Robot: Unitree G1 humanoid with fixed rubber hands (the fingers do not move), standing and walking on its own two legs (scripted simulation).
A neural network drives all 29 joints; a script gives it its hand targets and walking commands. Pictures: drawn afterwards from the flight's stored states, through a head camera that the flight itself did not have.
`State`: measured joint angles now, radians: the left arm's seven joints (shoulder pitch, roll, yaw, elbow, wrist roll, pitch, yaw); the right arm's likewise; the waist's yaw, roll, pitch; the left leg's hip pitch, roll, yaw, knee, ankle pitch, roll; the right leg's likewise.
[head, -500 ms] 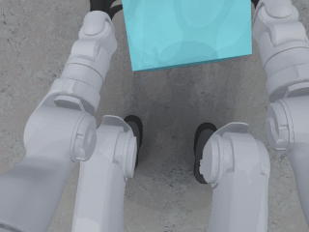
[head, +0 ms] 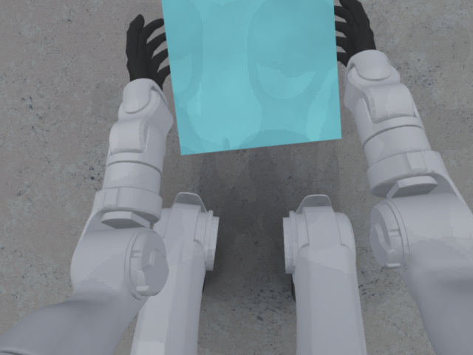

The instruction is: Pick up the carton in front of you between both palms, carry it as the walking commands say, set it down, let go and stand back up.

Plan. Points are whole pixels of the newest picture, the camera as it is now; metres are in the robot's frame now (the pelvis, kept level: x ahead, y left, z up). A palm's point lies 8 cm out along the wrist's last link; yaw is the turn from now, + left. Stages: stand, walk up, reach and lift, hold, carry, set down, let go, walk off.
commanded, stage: reach and lift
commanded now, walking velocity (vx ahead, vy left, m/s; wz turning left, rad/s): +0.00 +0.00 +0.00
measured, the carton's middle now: (250, 86) +0.51 -0.01 -0.19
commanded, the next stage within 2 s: none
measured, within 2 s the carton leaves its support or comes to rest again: neither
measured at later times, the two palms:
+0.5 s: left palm (63, 38) +0.48 +0.13 +0.08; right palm (432, 25) +0.48 -0.17 +0.06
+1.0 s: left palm out of the picture +0.44 +0.14 +0.24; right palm out of the picture +0.43 -0.16 +0.22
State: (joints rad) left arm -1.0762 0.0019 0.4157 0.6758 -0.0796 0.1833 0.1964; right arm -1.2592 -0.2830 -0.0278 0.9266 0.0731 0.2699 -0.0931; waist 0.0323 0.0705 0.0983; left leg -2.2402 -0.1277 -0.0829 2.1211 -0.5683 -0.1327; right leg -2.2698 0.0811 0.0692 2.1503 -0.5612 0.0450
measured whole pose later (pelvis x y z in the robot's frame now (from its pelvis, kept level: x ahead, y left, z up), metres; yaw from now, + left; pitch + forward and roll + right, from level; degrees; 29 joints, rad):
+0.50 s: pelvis +0.01 +0.01 +0.13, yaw -3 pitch +42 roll +1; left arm -0.89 -0.11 0.51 0.57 0.16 0.30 0.10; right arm -0.97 -0.08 -0.31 0.75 -0.18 0.35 -0.03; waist 0.04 0.04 -0.19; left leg -1.92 -0.13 -0.11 1.70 -0.52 -0.09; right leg -1.94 0.11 0.10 1.70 -0.50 0.06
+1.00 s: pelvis +0.06 +0.01 +0.27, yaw -3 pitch +28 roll +0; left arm -0.57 -0.15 0.41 0.60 0.16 0.26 0.09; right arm -0.61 0.02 -0.30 0.71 -0.17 0.32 -0.05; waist 0.02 0.03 -0.23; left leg -1.25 -0.11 -0.14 1.23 -0.47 -0.05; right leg -1.27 0.09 0.12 1.23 -0.45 0.04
